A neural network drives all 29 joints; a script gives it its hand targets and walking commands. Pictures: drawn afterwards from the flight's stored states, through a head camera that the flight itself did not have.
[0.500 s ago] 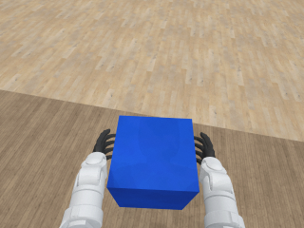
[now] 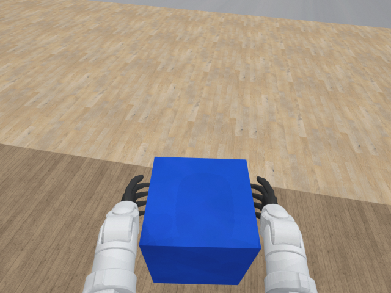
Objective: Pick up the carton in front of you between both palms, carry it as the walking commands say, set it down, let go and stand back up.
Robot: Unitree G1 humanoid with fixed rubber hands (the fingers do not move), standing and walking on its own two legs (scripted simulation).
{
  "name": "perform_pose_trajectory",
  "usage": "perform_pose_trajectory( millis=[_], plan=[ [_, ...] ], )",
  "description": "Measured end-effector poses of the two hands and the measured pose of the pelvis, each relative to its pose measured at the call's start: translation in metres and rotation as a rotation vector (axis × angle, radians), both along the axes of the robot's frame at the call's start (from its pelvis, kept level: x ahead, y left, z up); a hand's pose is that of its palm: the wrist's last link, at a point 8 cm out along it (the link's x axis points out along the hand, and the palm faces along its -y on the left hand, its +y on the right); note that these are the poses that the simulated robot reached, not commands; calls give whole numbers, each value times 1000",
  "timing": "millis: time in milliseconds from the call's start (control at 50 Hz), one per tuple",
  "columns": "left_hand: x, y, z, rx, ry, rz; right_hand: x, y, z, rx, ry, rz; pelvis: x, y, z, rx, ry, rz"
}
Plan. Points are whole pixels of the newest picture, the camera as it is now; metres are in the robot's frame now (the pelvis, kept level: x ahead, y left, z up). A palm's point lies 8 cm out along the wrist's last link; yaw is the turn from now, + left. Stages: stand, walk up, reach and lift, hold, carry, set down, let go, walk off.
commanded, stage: reach and lift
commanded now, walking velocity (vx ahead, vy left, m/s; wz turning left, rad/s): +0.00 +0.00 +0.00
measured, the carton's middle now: (198, 223) +0.31 +0.00 -0.05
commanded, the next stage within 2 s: hold in 0.74 s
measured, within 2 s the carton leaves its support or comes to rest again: neither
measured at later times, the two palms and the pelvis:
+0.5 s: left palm (130, 201) +0.31 +0.15 +0.04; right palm (269, 203) +0.31 -0.15 +0.04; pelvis +0.02 +0.00 +0.01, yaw +0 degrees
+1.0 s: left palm (128, 201) +0.30 +0.15 +0.06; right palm (274, 204) +0.30 -0.15 +0.06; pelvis +0.01 +0.00 +0.01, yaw +0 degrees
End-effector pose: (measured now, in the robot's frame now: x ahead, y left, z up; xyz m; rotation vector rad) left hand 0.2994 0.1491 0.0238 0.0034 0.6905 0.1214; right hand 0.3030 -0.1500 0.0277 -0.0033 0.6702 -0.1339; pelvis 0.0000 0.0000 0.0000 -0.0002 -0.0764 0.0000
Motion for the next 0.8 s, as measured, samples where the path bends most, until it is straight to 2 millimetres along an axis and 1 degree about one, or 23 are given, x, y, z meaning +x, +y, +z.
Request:
perform_pose_trajectory(
  millis=[140, 320, 520, 740, 800],
  plan=[
    [4, 0, 4, -2, -12, -1, 4, 0, 5, -2, -11, 0, 2, 1, 2, 0, -3, -1],
    [9, 0, 9, 17, -9, -16, 8, 0, 9, -20, -9, 13, 12, 1, 5, 0, -7, -2],
    [9, 0, 12, 30, -4, -20, 10, 0, 12, -31, -4, 25, 21, 0, 7, 1, -13, 0],
    [6, -1, 17, 30, -7, -16, 7, -1, 17, -29, -6, 27, 21, -2, 8, 2, -28, 2],
    [4, -1, 21, 29, -17, -16, 6, -1, 21, -28, -16, 26, 20, -2, 8, 2, -32, 4]
  ],
)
